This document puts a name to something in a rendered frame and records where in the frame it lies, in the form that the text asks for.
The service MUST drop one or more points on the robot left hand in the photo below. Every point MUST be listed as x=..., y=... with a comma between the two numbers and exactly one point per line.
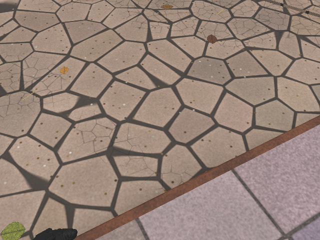
x=57, y=234

